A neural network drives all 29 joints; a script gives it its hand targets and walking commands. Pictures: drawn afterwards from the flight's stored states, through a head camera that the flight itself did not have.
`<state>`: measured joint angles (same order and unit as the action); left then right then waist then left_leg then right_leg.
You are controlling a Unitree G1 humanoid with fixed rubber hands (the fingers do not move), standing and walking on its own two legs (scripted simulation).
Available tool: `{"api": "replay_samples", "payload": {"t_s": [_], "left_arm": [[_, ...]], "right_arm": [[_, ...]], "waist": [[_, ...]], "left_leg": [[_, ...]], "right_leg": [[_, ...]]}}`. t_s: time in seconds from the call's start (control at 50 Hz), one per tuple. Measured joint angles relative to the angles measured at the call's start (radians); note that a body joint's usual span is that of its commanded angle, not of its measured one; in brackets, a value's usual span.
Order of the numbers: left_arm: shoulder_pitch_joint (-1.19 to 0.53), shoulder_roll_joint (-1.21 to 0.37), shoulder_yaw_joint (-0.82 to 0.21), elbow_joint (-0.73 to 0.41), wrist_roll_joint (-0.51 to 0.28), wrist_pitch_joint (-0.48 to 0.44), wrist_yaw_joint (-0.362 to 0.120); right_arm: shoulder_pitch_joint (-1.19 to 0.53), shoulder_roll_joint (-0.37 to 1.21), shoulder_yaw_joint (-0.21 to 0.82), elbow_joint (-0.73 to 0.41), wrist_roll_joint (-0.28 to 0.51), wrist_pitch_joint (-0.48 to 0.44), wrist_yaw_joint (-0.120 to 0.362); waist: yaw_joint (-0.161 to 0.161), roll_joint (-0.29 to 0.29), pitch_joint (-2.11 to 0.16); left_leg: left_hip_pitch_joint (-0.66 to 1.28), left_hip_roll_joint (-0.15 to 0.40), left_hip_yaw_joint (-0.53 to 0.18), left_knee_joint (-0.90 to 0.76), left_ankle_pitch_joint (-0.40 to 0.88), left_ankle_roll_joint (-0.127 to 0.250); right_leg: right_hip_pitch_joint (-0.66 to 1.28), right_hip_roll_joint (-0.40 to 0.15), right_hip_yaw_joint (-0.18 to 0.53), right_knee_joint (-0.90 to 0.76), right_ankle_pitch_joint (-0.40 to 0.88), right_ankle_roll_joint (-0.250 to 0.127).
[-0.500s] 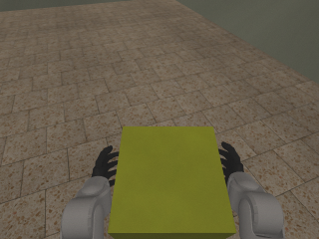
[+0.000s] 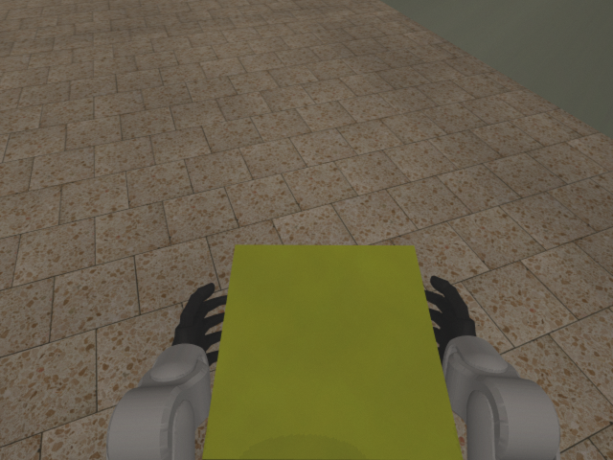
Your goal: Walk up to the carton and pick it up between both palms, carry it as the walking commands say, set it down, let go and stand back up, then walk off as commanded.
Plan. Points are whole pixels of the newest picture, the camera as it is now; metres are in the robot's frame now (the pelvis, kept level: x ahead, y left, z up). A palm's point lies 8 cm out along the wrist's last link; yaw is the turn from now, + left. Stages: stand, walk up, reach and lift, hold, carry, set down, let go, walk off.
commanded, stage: carry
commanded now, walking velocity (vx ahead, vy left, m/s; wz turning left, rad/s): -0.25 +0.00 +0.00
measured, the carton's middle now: (322, 379) +0.23 +0.00 +0.02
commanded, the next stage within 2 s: none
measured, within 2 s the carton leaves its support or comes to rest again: neither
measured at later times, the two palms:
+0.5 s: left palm (181, 448) +0.15 +0.13 +0.09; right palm (501, 449) +0.15 -0.15 +0.10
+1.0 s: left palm out of the picture -0.02 +0.15 +0.08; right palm out of the picture -0.01 -0.14 +0.10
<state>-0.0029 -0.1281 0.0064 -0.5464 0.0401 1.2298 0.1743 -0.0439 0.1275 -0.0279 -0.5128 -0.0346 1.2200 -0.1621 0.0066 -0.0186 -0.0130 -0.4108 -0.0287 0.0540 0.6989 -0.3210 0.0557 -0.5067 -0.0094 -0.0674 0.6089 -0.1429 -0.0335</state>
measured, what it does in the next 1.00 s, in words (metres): walks backwards: left foot, then right foot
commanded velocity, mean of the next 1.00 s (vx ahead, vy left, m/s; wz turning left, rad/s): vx -0.25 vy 0.00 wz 0.00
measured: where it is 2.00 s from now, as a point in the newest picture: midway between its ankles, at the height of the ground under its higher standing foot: outside the picture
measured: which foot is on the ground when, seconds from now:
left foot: down 0.00-0.18, up 0.20-0.30, down 0.32-0.62, up 0.64-0.82, down 0.84-1.00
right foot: down 0.00-0.34, up 0.36-0.58, down 0.60-0.88, up 0.90-1.00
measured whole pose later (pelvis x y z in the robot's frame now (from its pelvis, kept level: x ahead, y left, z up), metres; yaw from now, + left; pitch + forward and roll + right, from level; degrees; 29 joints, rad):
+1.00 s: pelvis -0.26 +0.00 +0.01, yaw -1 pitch +2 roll -2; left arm 0.02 -0.13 0.01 -0.56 0.05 1.22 0.17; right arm -0.02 0.13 -0.01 -0.49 -0.02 1.18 -0.16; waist 0.00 -0.05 -0.03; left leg -0.43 0.03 0.10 0.66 -0.28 0.07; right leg -0.58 0.01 -0.03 1.06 -0.50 -0.01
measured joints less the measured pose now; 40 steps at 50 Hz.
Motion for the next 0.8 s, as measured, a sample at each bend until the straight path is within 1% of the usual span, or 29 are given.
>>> {"api": "replay_samples", "payload": {"t_s": [0.04,0.08,0.1,0.12,0.16,0.18,0.22,0.26,0.28,0.3,0.32,0.34,0.36,0.38,0.4,0.44,0.46,0.48,0.52,0.56,0.6,0.62,0.64,0.68,0.7,0.72,0.76,0.8], "left_arm": [[0.005,0.0,0.0,0.009,0.001,-0.002,-0.002],[0.007,0.0,0.001,0.006,0.002,-0.004,-0.003],[0.005,0.0,0.004,0.002,0.003,-0.004,-0.003],[0.001,0.0,0.007,0.002,0.003,-0.005,-0.004],[-0.005,0.0,0.009,0.006,0.003,-0.007,-0.005],[-0.007,0.0,0.008,0.014,0.003,-0.008,-0.006],[-0.011,0.001,0.008,0.038,0.004,-0.007,-0.006],[-0.005,0.0,0.014,0.048,0.004,-0.006,-0.007],[0.001,-0.001,0.014,0.047,0.006,-0.006,-0.007],[0.006,-0.001,0.012,0.039,0.008,-0.006,-0.007],[0.007,-0.001,0.009,0.03,0.009,-0.009,-0.007],[0.0,0.0,0.011,0.026,0.01,-0.015,-0.006],[-0.004,0.0,0.013,0.026,0.009,-0.021,-0.007],[-0.004,0.0,0.011,0.024,0.01,-0.026,-0.007],[-0.001,0.0,0.008,0.018,0.011,-0.029,-0.008],[0.001,0.0,0.008,0.013,0.012,-0.027,-0.008],[0.0,0.001,0.011,0.013,0.009,-0.026,-0.009],[-0.002,0.001,0.012,0.013,0.006,-0.024,-0.009],[-0.007,0.001,0.013,0.006,0.002,-0.025,-0.009],[-0.008,0.001,0.014,-0.006,-0.003,-0.027,-0.007],[-0.012,0.0,0.013,-0.014,-0.006,-0.028,-0.005],[-0.011,0.0,0.006,0.0,-0.006,-0.036,-0.005],[-0.008,0.0,-0.001,0.015,-0.006,-0.039,-0.005],[0.007,-0.001,-0.007,0.022,-0.008,-0.032,-0.005],[0.017,-0.001,-0.01,0.021,-0.008,-0.031,-0.005],[0.026,-0.002,-0.013,0.019,-0.007,-0.03,-0.005],[0.037,-0.003,-0.015,0.012,-0.004,-0.034,-0.005],[0.039,-0.003,-0.017,-0.004,-0.001,-0.033,-0.004]], "right_arm": [[0.001,0.0,0.0,0.009,-0.002,0.002,0.001],[-0.002,0.0,0.002,0.009,-0.004,0.001,0.002],[-0.006,0.0,0.004,0.01,-0.004,-0.001,0.002],[-0.01,0.0,0.005,0.012,-0.004,-0.003,0.002],[-0.013,0.0,0.005,0.016,-0.005,-0.007,0.002],[-0.009,0.0,0.002,0.02,-0.005,-0.011,0.002],[-0.004,0.0,-0.003,0.038,-0.004,-0.012,0.002],[-0.005,0.0,0.0,0.058,-0.001,-0.013,0.0],[-0.003,-0.001,0.002,0.063,0.002,-0.015,-0.001],[-0.001,-0.001,0.002,0.059,0.005,-0.016,-0.002],[-0.002,-0.001,0.001,0.051,0.009,-0.02,-0.003],[-0.008,0.0,0.0,0.051,0.012,-0.029,-0.003],[-0.015,0.0,-0.001,0.05,0.012,-0.033,-0.004],[-0.018,0.0,-0.002,0.045,0.011,-0.033,-0.003],[-0.017,0.0,-0.001,0.039,0.01,-0.033,-0.003],[-0.01,0.0,0.003,0.033,0.007,-0.034,-0.001],[-0.009,0.001,0.006,0.031,0.005,-0.032,-0.002],[-0.008,0.001,0.007,0.028,0.002,-0.03,-0.002],[-0.007,0.0,0.008,0.018,0.001,-0.032,-0.002],[-0.003,0.0,0.011,0.004,0.0,-0.037,-0.002],[0.001,0.0,0.013,-0.009,-0.003,-0.041,-0.002],[0.002,-0.001,0.006,-0.006,-0.003,-0.041,-0.001],[0.012,-0.001,0.001,-0.005,-0.004,-0.039,-0.001],[0.036,0.0,0.0,-0.007,0.0,-0.031,-0.003],[0.043,0.001,0.001,-0.009,0.002,-0.028,-0.005],[0.048,0.001,0.001,-0.01,0.005,-0.025,-0.006],[0.051,0.001,0.003,-0.012,0.009,-0.025,-0.007],[0.049,0.001,0.003,-0.017,0.016,-0.03,-0.007]], "waist": [[-0.001,0.003,-0.009],[0.003,0.01,-0.013],[0.005,0.012,-0.011],[0.006,0.013,-0.009],[0.005,0.015,-0.008],[0.004,0.016,-0.01],[0.002,0.013,-0.011],[-0.008,0.002,-0.011],[-0.015,-0.005,-0.015],[-0.021,-0.011,-0.022],[-0.028,-0.016,-0.027],[-0.034,-0.034,-0.017],[-0.036,-0.039,-0.011],[-0.036,-0.032,-0.012],[-0.034,-0.021,-0.016],[-0.028,-0.001,-0.023],[-0.027,0.007,-0.028],[-0.023,0.014,-0.032],[-0.008,0.022,-0.035],[0.004,0.033,-0.038],[0.022,0.039,-0.042],[0.026,0.072,-0.037],[0.026,0.088,-0.035],[0.024,0.07,-0.03],[0.018,0.059,-0.029],[0.011,0.051,-0.029],[-0.002,0.034,-0.037],[-0.014,0.022,-0.051]], "left_leg": [[-0.011,0.003,0.001,0.001,0.011,0.0],[-0.026,0.011,0.007,0.015,0.013,-0.001],[-0.035,0.013,0.011,0.027,0.012,-0.003],[-0.043,0.015,0.014,0.04,0.01,-0.005],[-0.062,0.015,0.012,0.065,0.007,-0.009],[-0.076,0.015,0.008,0.082,-0.019,-0.009],[-0.104,0.017,0.008,0.17,-0.107,-0.013],[-0.095,0.02,0.02,0.233,-0.149,-0.013],[-0.064,0.023,0.027,0.204,-0.158,-0.008],[-0.017,0.027,0.033,0.127,-0.161,-0.002],[0.024,0.029,0.035,0.03,-0.124,0.004],[0.032,0.022,0.041,-0.007,-0.042,0.006],[0.028,0.021,0.044,-0.011,-0.012,0.006],[0.019,0.027,0.044,-0.008,-0.003,0.007],[0.008,0.035,0.044,-0.008,0.001,0.009],[-0.009,0.048,0.041,-0.017,0.014,0.008],[-0.022,0.054,0.035,-0.018,0.023,0.007],[-0.036,0.058,0.031,-0.018,0.032,0.005],[-0.064,0.065,0.028,-0.01,0.045,0.001],[-0.094,0.069,0.026,0.005,0.054,-0.003],[-0.126,0.073,0.031,0.027,0.061,-0.01],[-0.139,0.092,0.018,0.038,0.065,-0.016],[-0.15,0.097,0.004,0.058,0.031,-0.028],[-0.163,0.083,0.01,0.151,-0.106,-0.051],[-0.168,0.076,0.012,0.218,-0.146,-0.057],[-0.168,0.07,0.013,0.274,-0.163,-0.06],[-0.144,0.068,0.018,0.302,-0.168,-0.058],[-0.087,0.07,0.014,0.219,-0.158,-0.055]], "right_leg": [[-0.013,0.0,-0.003,0.007,-0.02,0.0],[-0.033,0.0,-0.007,0.032,-0.056,-0.003],[-0.041,-0.002,-0.011,0.041,-0.054,-0.004],[-0.047,-0.005,-0.014,0.045,-0.035,-0.006],[-0.053,-0.009,-0.021,0.035,0.042,-0.015],[-0.059,-0.009,-0.025,0.032,0.058,-0.019],[-0.061,-0.007,-0.03,0.005,0.071,-0.027],[-0.048,-0.002,-0.03,-0.058,0.112,-0.025],[-0.04,0.001,-0.031,-0.096,0.139,-0.02],[-0.038,0.005,-0.031,-0.124,0.16,-0.011],[-0.045,0.007,-0.033,-0.133,0.161,0.0],[-0.051,-0.001,-0.029,-0.122,0.13,0.012],[-0.07,-0.002,-0.022,-0.067,0.018,0.026],[-0.101,0.005,-0.012,0.038,-0.1,0.035],[-0.135,0.014,0.003,0.168,-0.182,0.037],[-0.166,0.028,0.027,0.379,-0.229,0.03],[-0.159,0.029,0.031,0.43,-0.237,0.027],[-0.136,0.027,0.032,0.438,-0.245,0.025],[-0.064,0.022,0.031,0.378,-0.273,0.025],[0.034,0.019,0.026,0.24,-0.292,0.024],[0.123,0.016,0.019,0.073,-0.212,0.023],[0.126,0.036,0.007,0.053,-0.191,0.021],[0.124,0.045,-0.002,0.047,-0.184,0.018],[0.113,0.035,0.002,0.049,-0.176,0.011],[0.111,0.029,0.003,0.042,-0.167,0.01],[0.109,0.023,0.001,0.03,-0.154,0.009],[0.095,0.016,0.0,0.009,-0.124,0.01],[0.069,0.014,-0.004,-0.001,-0.097,0.014]]}}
